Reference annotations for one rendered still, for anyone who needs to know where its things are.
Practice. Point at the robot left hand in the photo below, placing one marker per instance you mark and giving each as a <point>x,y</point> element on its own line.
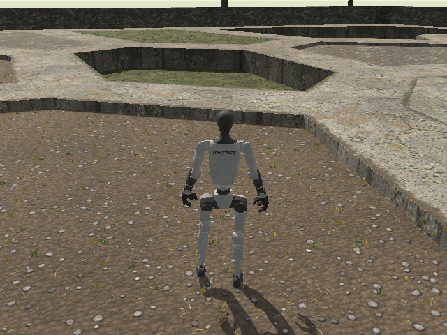
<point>190,196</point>

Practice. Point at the robot right hand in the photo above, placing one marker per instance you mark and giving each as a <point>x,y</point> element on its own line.
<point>263,201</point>

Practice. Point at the left robot upper arm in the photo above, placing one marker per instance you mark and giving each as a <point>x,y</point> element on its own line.
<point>202,146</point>

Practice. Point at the right robot upper arm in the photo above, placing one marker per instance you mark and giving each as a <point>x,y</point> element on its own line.
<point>246,148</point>

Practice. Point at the right robot forearm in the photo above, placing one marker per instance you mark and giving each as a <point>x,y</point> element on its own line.
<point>258,183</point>

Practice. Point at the left robot forearm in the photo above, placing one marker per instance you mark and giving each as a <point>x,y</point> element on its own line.
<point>190,182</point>

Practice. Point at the robot left shin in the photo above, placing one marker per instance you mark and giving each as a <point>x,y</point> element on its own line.
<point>202,245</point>

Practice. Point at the robot right foot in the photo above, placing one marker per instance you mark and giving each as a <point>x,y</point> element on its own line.
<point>237,281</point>

